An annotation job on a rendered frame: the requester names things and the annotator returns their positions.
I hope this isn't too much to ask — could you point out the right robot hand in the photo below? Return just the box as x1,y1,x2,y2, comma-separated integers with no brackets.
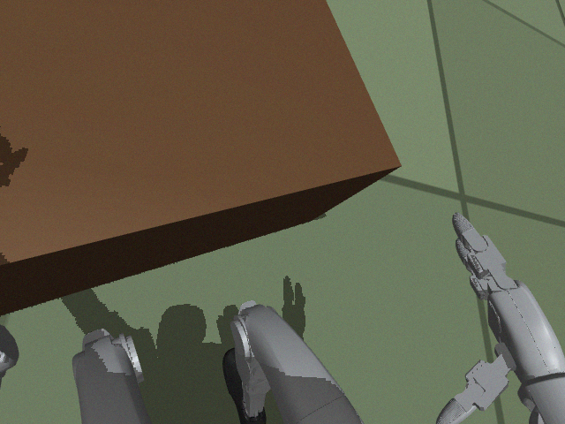
435,212,565,424

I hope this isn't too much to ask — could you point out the left robot arm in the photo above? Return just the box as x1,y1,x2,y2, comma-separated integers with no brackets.
0,325,19,388

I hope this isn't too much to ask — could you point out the right robot foot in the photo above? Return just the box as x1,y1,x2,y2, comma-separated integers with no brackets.
222,348,266,424

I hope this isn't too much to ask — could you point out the right robot arm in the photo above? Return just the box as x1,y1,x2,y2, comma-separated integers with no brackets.
517,373,565,424

